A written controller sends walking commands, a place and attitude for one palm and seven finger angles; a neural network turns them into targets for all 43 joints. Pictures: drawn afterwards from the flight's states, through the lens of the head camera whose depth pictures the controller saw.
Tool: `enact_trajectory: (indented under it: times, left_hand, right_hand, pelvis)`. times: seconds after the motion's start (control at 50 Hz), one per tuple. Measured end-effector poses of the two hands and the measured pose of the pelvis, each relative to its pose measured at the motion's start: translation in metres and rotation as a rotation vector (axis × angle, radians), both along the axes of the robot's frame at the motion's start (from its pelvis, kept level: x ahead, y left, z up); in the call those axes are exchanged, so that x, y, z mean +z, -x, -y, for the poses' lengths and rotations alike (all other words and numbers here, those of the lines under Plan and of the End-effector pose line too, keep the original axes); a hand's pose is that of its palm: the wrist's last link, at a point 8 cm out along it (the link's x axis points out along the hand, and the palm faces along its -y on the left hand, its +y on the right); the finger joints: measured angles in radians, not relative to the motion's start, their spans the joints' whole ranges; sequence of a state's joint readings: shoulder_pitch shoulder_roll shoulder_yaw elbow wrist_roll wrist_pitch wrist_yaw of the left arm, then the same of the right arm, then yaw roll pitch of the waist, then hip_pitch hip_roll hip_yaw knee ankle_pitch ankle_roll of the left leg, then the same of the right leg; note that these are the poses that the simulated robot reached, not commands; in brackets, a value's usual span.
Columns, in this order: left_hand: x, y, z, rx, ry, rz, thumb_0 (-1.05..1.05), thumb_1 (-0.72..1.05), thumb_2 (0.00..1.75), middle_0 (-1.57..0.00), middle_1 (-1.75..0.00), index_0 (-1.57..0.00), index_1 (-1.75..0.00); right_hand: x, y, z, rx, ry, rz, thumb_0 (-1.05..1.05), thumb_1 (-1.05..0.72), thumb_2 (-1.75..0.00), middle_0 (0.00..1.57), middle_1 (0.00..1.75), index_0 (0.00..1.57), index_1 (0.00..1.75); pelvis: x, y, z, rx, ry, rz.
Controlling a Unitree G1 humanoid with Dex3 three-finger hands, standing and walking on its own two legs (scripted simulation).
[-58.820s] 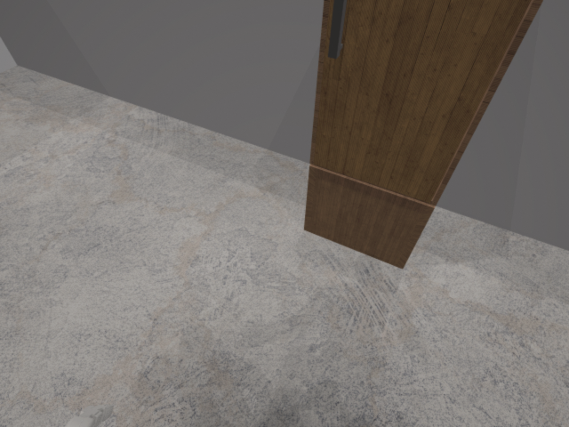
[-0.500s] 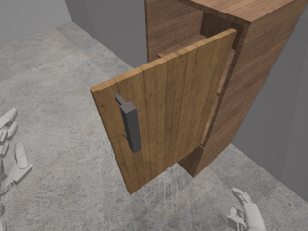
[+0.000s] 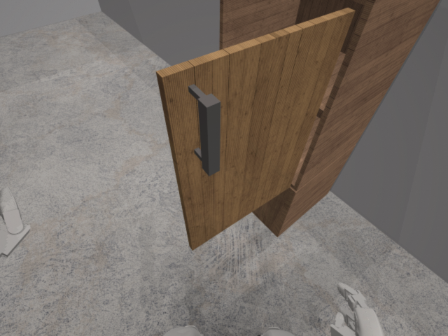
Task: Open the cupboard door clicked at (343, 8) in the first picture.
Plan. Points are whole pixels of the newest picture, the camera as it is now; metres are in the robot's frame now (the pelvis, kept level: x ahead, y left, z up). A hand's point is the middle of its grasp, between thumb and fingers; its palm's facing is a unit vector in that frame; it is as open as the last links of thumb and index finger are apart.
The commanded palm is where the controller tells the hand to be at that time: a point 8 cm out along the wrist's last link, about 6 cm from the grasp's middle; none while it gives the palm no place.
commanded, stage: step back with the hand held close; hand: left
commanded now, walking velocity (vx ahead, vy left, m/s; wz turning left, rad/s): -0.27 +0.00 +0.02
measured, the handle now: (203, 132) +0.39 +0.07 +0.16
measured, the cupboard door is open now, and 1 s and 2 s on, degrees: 86 86 86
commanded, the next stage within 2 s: stop stepping back and stand still in 0.48 s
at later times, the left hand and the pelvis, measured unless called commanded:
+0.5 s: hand out of the picture +0.14 +0.27 +0.18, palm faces +0.40 -0.77 -0.50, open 7.4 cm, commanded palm +0.06 +0.31 +0.20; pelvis -0.07 +0.01 +0.01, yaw +2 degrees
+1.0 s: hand out of the picture +0.05 +0.25 +0.18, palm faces +0.42 -0.80 -0.43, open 7.4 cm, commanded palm -0.01 +0.29 +0.20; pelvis -0.16 -0.01 +0.01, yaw -1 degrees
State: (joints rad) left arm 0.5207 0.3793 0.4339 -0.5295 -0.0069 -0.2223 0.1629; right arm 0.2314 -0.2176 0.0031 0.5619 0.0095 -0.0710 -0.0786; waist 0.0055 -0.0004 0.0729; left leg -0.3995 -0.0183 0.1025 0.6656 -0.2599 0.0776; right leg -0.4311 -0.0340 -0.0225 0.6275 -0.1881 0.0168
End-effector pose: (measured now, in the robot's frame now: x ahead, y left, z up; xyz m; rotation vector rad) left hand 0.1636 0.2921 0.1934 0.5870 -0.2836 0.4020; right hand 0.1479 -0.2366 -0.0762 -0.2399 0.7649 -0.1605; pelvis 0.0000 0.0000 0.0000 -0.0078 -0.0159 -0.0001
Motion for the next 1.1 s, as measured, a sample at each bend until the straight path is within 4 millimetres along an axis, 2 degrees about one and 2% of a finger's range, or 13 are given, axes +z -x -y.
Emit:
enact_trajectory:
  times: [0.16,0.26,0.32,0.4,0.52,0.6,0.68,0.78,0.84,0.9,1.0,1.1]
  left_hand:
    - [0.008,0.016,-0.001,0.014,-0.045,0.037,0.01,0.89,0.89,-0.21,-0.3,-0.21,-0.3]
    - [0.005,0.025,0.008,-0.015,-0.014,0.019,0.01,0.89,0.89,-0.21,-0.3,-0.21,-0.3]
    - [0.001,0.031,0.011,-0.052,0.007,0.007,0.01,0.89,0.89,-0.21,-0.3,-0.21,-0.3]
    - [-0.004,0.042,0.001,-0.077,0.0,-0.007,0.01,0.89,0.89,-0.22,-0.3,-0.21,-0.3]
    - [0.009,0.072,-0.017,-0.043,-0.017,-0.008,0.01,0.89,0.89,-0.22,-0.3,-0.21,-0.3]
    - [0.017,0.093,-0.011,-0.033,0.027,0.003,0.01,0.89,0.89,-0.21,-0.3,-0.21,-0.3]
    - [0.015,0.11,0.001,-0.046,0.047,-0.034,0.01,0.89,0.89,-0.21,-0.3,-0.21,-0.3]
    - [0.011,0.138,0.022,-0.081,-0.003,-0.095,0.01,0.89,0.89,-0.21,-0.3,-0.21,-0.3]
    - [0.014,0.149,0.025,-0.085,0.018,-0.091,0.01,0.89,0.89,-0.21,-0.3,-0.21,-0.3]
    - [0.011,0.154,0.019,-0.058,0.032,-0.058,0.01,0.89,0.89,-0.22,-0.3,-0.21,-0.3]
    - [0.001,0.153,0.005,-0.02,0.071,-0.018,0.01,0.89,0.89,-0.21,-0.3,-0.21,-0.3]
    - [0.002,0.161,0.016,-0.048,0.051,-0.039,0.01,0.89,0.89,-0.21,-0.3,-0.21,-0.3]
  right_hand:
    - [-0.004,0.013,-0.003,0.017,-0.02,0.005,0.01,-0.9,-0.9,0.2,0.3,0.21,0.3]
    - [0.0,0.015,0.002,0.032,-0.023,0.011,0.01,-0.9,-0.9,0.2,0.3,0.21,0.3]
    - [0.006,0.019,0.006,0.021,-0.003,0.004,0.01,-0.9,-0.9,0.2,0.3,0.21,0.3]
    - [0.015,0.029,0.006,0.004,0.045,0.013,0.01,-0.9,-0.9,0.2,0.3,0.21,0.3]
    - [0.027,0.054,-0.01,0.019,0.043,0.03,0.01,-0.9,-0.9,0.2,0.3,0.2,0.3]
    - [0.029,0.076,-0.02,0.044,-0.004,0.029,0.01,-0.9,-0.9,0.2,0.3,0.21,0.3]
    - [0.026,0.099,-0.022,0.051,-0.047,0.038,0.01,-0.9,-0.9,0.2,0.3,0.21,0.3]
    - [0.011,0.13,-0.008,0.048,-0.068,0.029,0.01,-0.9,-0.9,0.2,0.3,0.21,0.3]
    - [0.01,0.155,0.006,0.004,-0.052,-0.018,0.01,-0.9,-0.9,0.2,0.3,0.21,0.3]
    - [0.011,0.175,0.021,-0.037,-0.009,-0.031,0.01,-0.9,-0.9,0.2,0.3,0.21,0.3]
    - [0.011,0.192,0.037,-0.083,0.049,-0.027,0.02,-0.9,-0.9,0.2,0.3,0.21,0.3]
    - [0.018,0.198,0.035,-0.07,0.032,0.029,0.02,-0.9,-0.9,0.2,0.3,0.2,0.3]
  pelvis:
    - [-0.001,0.011,0.006,0.022,0.0,-0.003]
    - [0.001,0.026,0.01,0.023,0.005,-0.012]
    - [0.003,0.034,0.007,0.023,-0.001,-0.02]
    - [0.002,0.048,-0.001,0.034,0.001,-0.035]
    - [0.014,0.073,-0.006,0.027,0.029,-0.042]
    - [0.023,0.093,-0.003,0.005,0.046,-0.053]
    - [0.024,0.118,0.005,-0.004,0.041,-0.064]
    - [0.014,0.149,0.017,-0.026,0.003,-0.062]
    - [0.019,0.152,0.018,-0.039,-0.01,-0.051]
    - [0.018,0.151,0.016,-0.034,-0.015,-0.042]
    - [0.013,0.159,0.011,-0.017,-0.02,-0.017]
    - [0.014,0.173,0.018,-0.02,-0.02,-0.008]
